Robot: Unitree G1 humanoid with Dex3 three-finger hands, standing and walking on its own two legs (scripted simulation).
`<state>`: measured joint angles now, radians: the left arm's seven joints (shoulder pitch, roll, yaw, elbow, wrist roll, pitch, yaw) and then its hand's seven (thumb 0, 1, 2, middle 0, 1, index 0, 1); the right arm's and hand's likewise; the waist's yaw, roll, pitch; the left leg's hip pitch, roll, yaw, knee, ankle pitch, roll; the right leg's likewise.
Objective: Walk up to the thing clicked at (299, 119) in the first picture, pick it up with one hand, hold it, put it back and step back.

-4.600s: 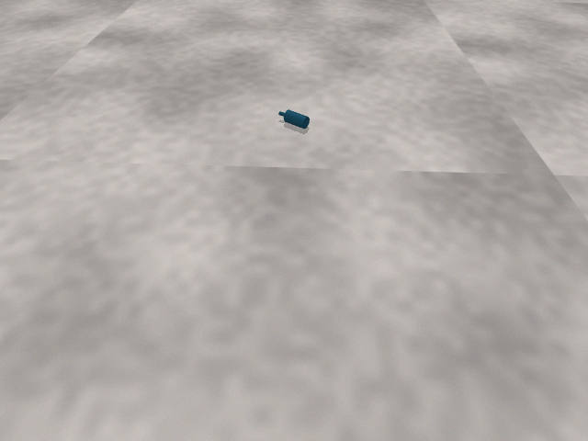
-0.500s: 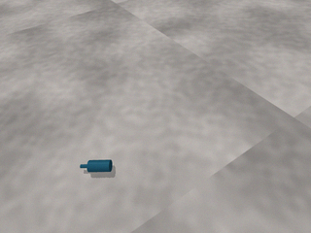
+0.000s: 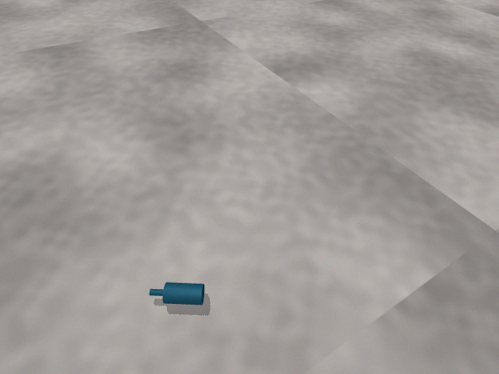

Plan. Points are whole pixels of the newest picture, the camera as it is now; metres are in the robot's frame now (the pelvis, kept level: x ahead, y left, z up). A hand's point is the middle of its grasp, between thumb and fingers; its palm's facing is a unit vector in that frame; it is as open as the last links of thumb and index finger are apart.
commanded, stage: walk up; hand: left
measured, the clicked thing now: (176, 293) +0.61 +0.27 -0.70
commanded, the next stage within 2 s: none
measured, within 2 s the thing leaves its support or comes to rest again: neither
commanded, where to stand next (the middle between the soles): +0.16 +0.05 m, yaw -2 degrees
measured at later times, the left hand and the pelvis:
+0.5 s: hand (67, 369) +0.20 +0.31 -0.11, palm faces -0.07 -0.92 -0.39, open 7.4 cm; pelvis +0.08 +0.06 +0.02, yaw -2 degrees
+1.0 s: hand out of the picture +0.17 +0.34 -0.14, palm faces -0.09 -0.93 -0.36, open 7.4 cm; pelvis +0.10 +0.07 +0.02, yaw -4 degrees
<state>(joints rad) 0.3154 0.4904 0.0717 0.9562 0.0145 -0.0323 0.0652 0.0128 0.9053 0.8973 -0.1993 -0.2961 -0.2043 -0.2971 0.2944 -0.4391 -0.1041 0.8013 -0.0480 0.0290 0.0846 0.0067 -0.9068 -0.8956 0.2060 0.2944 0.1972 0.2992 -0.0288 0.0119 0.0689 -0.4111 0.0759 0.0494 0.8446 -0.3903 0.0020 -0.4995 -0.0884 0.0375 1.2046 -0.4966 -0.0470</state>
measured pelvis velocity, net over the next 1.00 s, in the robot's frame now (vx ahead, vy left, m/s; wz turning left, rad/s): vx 0.10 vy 0.07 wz -0.08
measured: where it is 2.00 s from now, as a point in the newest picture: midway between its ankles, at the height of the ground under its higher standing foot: outside the picture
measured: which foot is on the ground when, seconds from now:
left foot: down 0.00-0.36, up 0.38-0.58, down 0.60-1.00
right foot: up 0.00-0.30, down 0.32-0.66, up 0.68-0.88, down 0.90-1.00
